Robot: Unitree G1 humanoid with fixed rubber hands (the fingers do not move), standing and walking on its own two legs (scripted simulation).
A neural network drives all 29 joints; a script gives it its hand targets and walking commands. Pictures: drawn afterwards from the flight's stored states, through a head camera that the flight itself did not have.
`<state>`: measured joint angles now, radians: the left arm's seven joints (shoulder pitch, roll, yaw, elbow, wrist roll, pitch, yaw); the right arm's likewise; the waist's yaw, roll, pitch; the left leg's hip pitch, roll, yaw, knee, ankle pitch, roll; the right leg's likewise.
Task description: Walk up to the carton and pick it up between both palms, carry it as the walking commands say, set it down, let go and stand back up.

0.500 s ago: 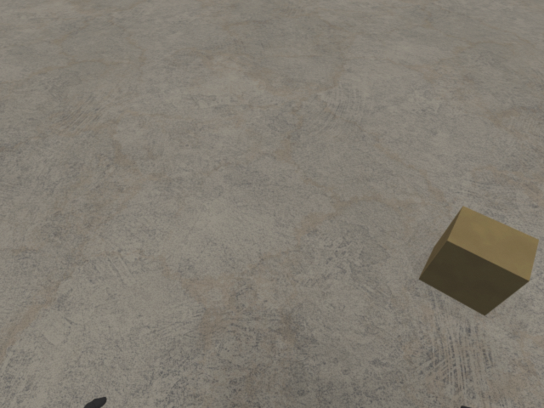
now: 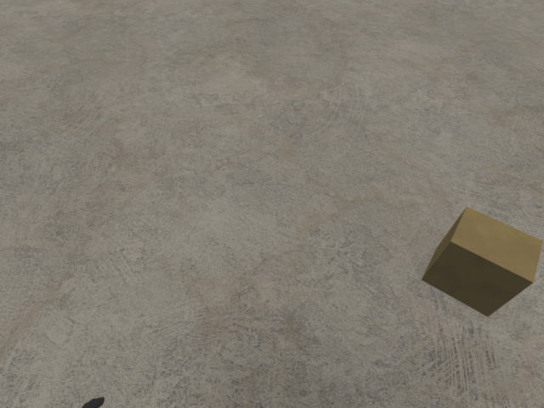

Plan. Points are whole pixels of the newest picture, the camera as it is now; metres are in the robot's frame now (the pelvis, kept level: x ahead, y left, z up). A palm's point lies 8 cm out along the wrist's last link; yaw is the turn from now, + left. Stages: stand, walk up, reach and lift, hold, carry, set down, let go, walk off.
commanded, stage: stand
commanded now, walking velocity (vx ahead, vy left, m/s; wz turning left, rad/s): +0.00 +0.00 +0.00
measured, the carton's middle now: (477, 261) +0.74 -0.78 -0.64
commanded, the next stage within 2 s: walk up in 0.46 s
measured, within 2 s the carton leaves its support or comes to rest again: neither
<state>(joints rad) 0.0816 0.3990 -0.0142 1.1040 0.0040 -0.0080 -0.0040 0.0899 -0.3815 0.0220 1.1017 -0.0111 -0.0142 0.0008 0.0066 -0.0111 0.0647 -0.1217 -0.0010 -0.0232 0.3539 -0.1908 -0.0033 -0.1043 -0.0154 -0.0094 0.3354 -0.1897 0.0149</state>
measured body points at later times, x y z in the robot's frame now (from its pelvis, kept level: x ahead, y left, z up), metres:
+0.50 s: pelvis +0.01 +0.00 +0.00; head +0.02 +0.01 +0.45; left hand +0.09 +0.32 -0.13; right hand +0.10 -0.31 -0.12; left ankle +0.00 +0.12 -0.75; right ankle +0.00 -0.13 -0.75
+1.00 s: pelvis +0.04 -0.07 -0.03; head +0.05 -0.08 +0.42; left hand +0.24 +0.25 -0.10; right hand +0.05 -0.46 -0.11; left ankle +0.00 +0.12 -0.74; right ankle +0.08 -0.23 -0.75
